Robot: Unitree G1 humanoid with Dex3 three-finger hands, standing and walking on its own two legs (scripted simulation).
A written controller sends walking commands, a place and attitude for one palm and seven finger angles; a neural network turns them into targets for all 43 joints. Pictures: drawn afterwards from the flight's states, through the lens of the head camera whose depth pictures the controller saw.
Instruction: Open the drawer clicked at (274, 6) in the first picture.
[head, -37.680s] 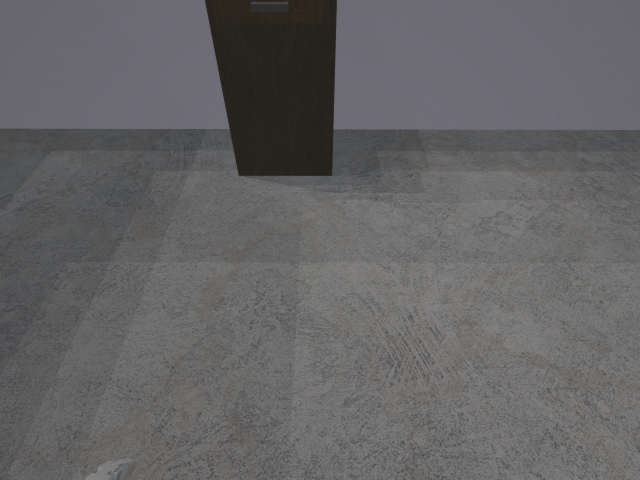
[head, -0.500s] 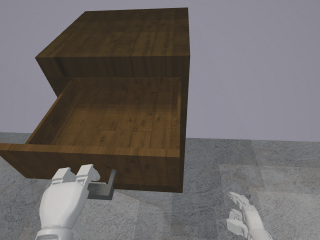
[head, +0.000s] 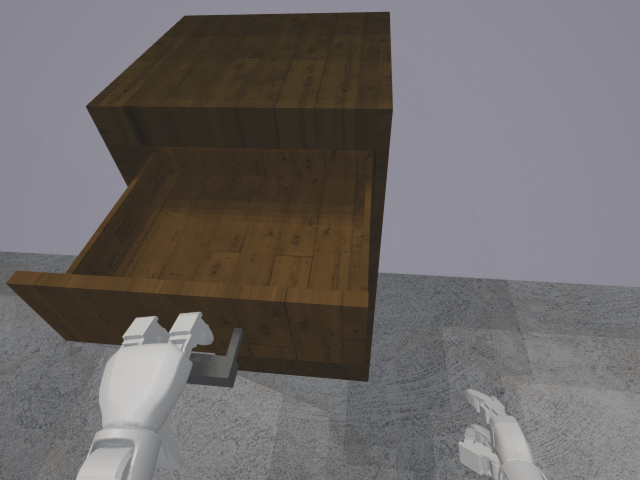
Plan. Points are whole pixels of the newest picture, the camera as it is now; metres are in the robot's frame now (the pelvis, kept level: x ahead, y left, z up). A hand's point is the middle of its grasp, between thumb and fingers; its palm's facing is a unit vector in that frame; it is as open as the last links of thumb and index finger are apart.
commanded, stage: lift the hand off the handle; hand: left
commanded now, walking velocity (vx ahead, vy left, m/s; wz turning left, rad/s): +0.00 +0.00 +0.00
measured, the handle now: (185, 349) +0.24 +0.21 +0.05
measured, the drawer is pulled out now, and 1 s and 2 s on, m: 0.30 0.30 0.30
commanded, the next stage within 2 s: draw the hand back to the body in 1.22 s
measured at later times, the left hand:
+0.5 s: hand (144, 360) +0.20 +0.23 +0.10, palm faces +0.08 -0.14 -0.99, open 13.3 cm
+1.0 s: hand (147, 291) +0.24 +0.21 +0.18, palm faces +0.16 -0.12 -0.98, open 13.9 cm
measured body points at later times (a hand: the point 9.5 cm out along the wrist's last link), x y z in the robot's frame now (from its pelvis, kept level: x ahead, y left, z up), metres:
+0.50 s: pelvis +0.00 +0.01 +0.01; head -0.02 -0.03 +0.46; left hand +0.19 +0.23 +0.15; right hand +0.24 -0.18 -0.07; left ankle +0.00 +0.13 -0.72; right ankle +0.01 -0.10 -0.72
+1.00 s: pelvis +0.00 +0.01 +0.02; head -0.02 -0.05 +0.47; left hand +0.22 +0.21 +0.23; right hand +0.25 -0.16 -0.06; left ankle +0.00 +0.13 -0.72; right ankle +0.01 -0.10 -0.72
